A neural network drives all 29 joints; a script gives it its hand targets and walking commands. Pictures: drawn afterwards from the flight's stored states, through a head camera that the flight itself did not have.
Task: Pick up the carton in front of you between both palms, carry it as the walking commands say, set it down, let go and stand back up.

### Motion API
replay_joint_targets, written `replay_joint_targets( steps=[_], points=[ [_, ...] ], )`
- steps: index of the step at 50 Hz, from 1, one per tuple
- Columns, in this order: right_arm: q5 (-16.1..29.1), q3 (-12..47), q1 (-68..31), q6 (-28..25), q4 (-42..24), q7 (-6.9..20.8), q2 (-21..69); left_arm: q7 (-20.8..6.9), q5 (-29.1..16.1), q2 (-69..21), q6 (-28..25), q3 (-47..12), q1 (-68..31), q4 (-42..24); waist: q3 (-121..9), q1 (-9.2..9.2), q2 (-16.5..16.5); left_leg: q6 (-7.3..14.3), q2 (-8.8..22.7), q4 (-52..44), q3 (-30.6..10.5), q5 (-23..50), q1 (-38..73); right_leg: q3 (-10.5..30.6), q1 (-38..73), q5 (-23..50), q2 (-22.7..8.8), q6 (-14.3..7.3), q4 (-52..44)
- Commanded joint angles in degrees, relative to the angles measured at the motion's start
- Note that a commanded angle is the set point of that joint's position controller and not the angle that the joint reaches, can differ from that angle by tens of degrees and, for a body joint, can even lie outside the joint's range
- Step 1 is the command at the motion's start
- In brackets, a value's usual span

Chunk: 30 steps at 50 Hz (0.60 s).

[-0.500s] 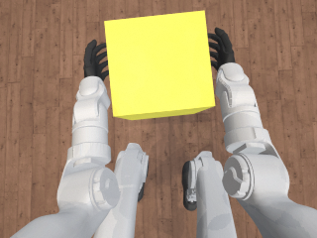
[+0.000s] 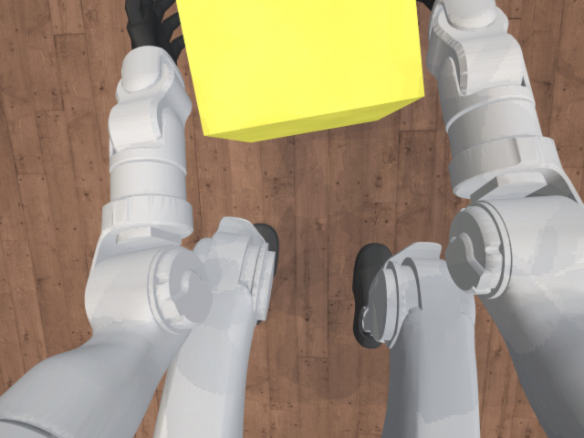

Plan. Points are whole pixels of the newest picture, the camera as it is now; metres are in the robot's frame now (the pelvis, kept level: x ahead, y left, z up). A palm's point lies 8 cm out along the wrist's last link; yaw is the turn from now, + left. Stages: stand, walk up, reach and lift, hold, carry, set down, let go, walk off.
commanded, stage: set down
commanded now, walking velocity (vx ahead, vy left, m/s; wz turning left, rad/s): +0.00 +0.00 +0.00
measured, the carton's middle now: (299, 44) +0.53 +0.06 -0.23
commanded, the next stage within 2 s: none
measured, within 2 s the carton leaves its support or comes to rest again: rests again in 0.88 s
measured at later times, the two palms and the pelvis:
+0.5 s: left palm (166, 49) +0.51 +0.21 -0.19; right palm (429, 7) +0.57 -0.08 -0.20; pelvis +0.00 +0.00 -0.04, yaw +1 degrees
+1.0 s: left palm (162, 56) +0.50 +0.22 -0.20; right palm (421, 8) +0.57 -0.08 -0.21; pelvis +0.00 +0.00 -0.04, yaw +1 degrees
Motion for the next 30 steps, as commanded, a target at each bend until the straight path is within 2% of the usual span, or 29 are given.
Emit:
replay_joint_targets(
  steps=[1, 4, 5, 8, 11, 15, 20, 30],
  points=[
    [7.77, 19.76, -29.07, -2.56, -2.67, 10.89, 50.23, -15.84, -9.52, -41.76, -2.11, -30.79, -42.32, -2.92, -71.53, 4.31, -6.58, -1.03, -4.85, -3.68, 6.81, 20.27, 33.84, -0.9, 41.54, 18.46, 4.38, 0.86, -5.99],
    [10.03, 22.43, -31.49, -3.38, -6.02, 10.56, 50.25, -15.33, -12.94, -44.08, -2.69, -33.04, -42.87, -4.78, -77.12, 3.45, -7.4, -1.15, -5.11, -1.74, 6.6, 24.73, 37.55, -1.36, 44.0, 22.3, 4.37, 0.87, -3.74],
    [10.43, 22.75, -31.95, -3.72, -6.6, 10.38, 50.36, -15.34, -13.57, -44.93, -2.63, -33.02, -42.2, -3.53, -77.17, 3.42, -7.69, -1.11, -5.25, -1.39, 6.51, 25.89, 37.54, -1.31, 44.62, 23.74, 4.28, 0.71, -3.08],
    [9.39, 21.43, -30.02, -3.83, -5.12, 10.69, 50.95, -16.09, -13.5, -46.31, -2.21, -32.05, -40.17, 0.35, -71.16, 2.47, -8.1, -1.02, -5.32, -0.46, 6.12, 25.38, 32.94, -0.98, 43.19, 24.53, 4.1, 0.34, -2.09],
    [8.36, 20.25, -27.31, -3.9, -3.43, 11.43, 51.64, -16.68, -13.55, -46.92, -2.48, -32.78, -39.95, 0.55, -67.83, 1.63, -7.17, -1.05, -5.39, 0.51, 5.9, 25.44, 30.85, -0.66, 40.39, 24.88, 4.01, 0.18, -1.22],
    [8.75, 19.73, -27.08, -4.51, -2.27, 11.85, 51.01, -16.28, -13.66, -46.24, -3.21, -32.58, -40.7, 0.1, -66.28, 1.82, -5.95, -1.19, -5.56, 1.29, 5.82, 25.54, 30.35, -0.27, 37.86, 24.61, 3.86, -0.1, -0.11],
    [9.66, 19.33, -29.94, -5.42, -1.58, 11.89, 48.59, -15.43, -13.37, -45.08, -3.91, -30.61, -41.13, 1.71, -63.42, 2.32, -6.4, -1.04, -5.68, 1.57, 5.72, 22.62, 29.79, -0.51, 34.99, 20.64, 3.71, -0.35, 0.42],
    [6.06, 14.59, -30.05, -5.3, 3.79, 12.79, 43.14, -16.04, -9.55, -41.54, -3.99, -23.46, -39.63, 9.01, -48.93, 1.93, -8.01, 0.11, -5.27, 1.72, 4.81, 14.14, 23.76, -0.15, 27.41, 11.52, 3.06, -1.17, -0.82]
  ],
)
